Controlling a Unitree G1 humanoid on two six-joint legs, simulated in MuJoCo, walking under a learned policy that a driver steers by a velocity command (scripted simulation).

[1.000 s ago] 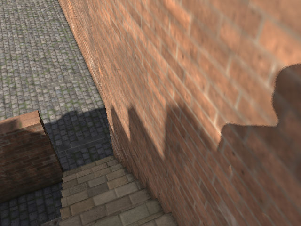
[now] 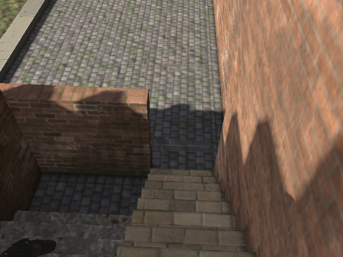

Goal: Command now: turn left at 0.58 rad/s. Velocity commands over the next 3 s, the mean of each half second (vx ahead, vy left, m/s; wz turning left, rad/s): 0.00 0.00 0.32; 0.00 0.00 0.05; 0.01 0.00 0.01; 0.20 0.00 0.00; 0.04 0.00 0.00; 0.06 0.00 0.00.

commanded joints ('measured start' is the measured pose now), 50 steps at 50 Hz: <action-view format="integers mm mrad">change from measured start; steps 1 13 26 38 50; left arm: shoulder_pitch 232 323 168 246 274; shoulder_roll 63 -11 1 -40 -39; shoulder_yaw -15 -65 -59 -69 -69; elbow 67 148 126 163 280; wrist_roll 20 9 -71 -80 -92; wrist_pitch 37 56 23 52 28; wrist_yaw -44 -50 -77 50 42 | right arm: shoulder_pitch -289 -46 27 -70 -69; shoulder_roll -164 -217 -102 38 82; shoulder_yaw -2 25 -2 8 7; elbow -106 21 70 144 299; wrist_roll -37 -4 53 41 40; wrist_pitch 32 36 59 146 141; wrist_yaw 20 -13 64 -37 -62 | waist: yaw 223 104 2 70 43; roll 17 213 15 -4 -4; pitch -84 -48 127 124 103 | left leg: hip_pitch -141 -58 329 279 449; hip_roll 230 205 61 95 122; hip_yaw -446 -396 -140 -223 -216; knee -325 -398 -534 -612 -671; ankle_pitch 873 802 266 385 527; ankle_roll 141 112 -154 -77 -75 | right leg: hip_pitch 63 473 434 567 559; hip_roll -84 -12 -43 -191 -198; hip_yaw -40 -194 -102 -112 -136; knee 159 -168 -1171 -1096 -1105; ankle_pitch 390 303 66 322 424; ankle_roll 12 25 -123 -150 -142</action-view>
